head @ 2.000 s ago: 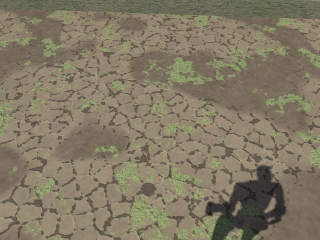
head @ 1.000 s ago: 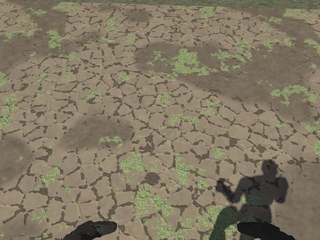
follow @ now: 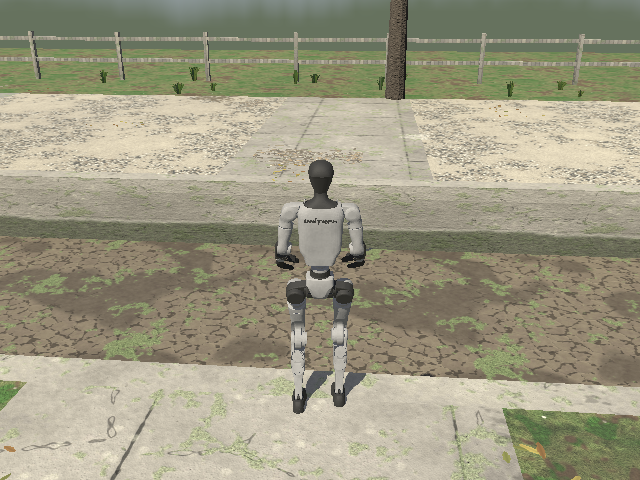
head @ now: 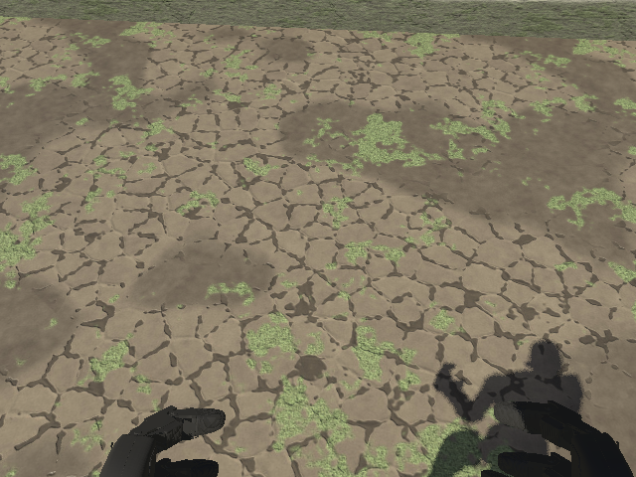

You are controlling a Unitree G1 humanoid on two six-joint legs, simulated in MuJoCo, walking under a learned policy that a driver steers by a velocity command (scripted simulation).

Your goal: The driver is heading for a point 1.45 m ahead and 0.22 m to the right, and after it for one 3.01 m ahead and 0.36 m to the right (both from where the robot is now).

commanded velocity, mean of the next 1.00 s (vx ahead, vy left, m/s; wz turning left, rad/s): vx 0.27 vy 0.00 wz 0.00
